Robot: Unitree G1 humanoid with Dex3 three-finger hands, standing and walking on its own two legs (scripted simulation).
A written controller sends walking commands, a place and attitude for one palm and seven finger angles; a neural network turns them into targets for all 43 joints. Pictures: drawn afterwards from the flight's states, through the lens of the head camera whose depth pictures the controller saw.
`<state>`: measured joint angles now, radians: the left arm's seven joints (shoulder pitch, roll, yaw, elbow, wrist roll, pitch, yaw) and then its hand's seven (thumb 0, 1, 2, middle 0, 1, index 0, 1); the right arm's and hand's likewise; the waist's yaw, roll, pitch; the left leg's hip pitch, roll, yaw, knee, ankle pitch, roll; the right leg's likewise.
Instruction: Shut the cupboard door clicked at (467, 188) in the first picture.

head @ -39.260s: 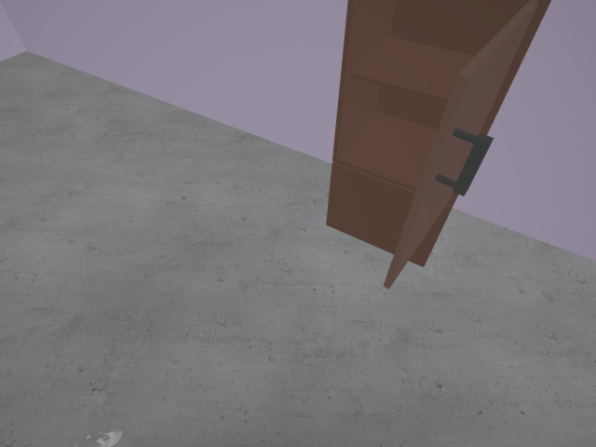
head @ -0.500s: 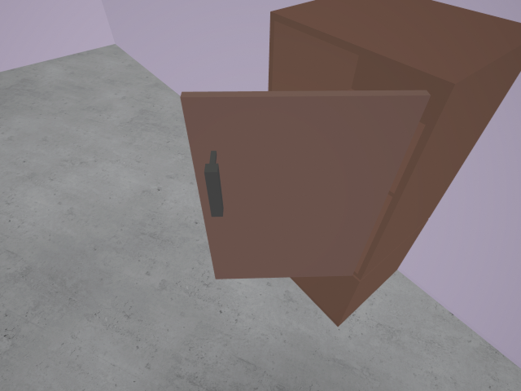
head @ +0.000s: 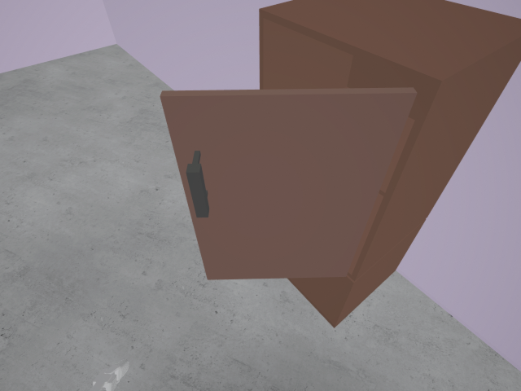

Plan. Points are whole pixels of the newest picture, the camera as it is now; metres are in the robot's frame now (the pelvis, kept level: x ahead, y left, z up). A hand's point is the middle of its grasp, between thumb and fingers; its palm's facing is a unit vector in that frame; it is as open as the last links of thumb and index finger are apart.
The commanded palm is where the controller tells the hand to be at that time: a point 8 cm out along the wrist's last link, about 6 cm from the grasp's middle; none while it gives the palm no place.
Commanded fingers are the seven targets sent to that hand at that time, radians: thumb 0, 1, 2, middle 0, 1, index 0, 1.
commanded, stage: raise the hand and make a fist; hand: left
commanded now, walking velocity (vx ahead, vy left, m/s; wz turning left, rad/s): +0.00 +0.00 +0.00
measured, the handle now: (199, 184) +0.47 +0.13 +0.05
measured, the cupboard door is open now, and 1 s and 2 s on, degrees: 53 53 53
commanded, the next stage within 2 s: bring the fist close to the handle in 1.80 s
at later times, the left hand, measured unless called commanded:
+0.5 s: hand (152, 359) +0.18 +0.17 -0.02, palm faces +0.08 -1.00 -0.05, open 5.2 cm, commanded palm +0.15 +0.22 -0.02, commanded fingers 0.00 0.90 0.90 -0.77 -0.92 -0.77 -0.92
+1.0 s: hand (139, 319) +0.22 +0.19 +0.02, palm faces +0.05 -1.00 -0.03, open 3.2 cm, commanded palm +0.19 +0.24 +0.02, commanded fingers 0.00 0.90 0.90 -1.23 -1.42 -1.23 -1.42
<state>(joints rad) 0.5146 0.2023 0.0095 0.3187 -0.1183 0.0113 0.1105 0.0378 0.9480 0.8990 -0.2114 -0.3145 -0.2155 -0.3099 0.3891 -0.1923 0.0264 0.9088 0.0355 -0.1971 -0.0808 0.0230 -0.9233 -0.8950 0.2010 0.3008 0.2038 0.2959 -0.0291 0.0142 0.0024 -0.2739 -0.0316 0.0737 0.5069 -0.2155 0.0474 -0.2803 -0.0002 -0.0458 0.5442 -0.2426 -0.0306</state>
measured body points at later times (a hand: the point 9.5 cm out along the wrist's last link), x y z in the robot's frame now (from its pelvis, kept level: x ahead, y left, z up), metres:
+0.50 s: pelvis +0.01 -0.02 -0.09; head +0.07 -0.02 +0.35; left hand +0.17 +0.22 -0.01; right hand +0.26 -0.21 -0.15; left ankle +0.04 +0.09 -0.73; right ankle +0.03 -0.10 -0.73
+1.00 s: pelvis +0.02 +0.01 -0.06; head +0.07 +0.01 +0.39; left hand +0.21 +0.24 +0.02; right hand +0.21 -0.24 -0.13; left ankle +0.04 +0.09 -0.73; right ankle +0.03 -0.10 -0.73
